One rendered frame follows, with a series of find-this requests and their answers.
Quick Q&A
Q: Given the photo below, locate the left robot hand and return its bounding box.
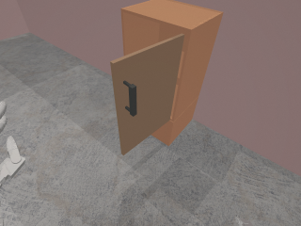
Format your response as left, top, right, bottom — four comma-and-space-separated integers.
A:
0, 101, 25, 188

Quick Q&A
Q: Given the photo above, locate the right robot hand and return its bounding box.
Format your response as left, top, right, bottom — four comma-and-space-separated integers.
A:
235, 216, 253, 226

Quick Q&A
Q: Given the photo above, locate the handle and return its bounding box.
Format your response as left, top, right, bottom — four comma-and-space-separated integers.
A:
123, 81, 137, 116

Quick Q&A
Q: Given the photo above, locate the cupboard door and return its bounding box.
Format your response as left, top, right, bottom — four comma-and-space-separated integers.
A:
110, 33, 184, 155

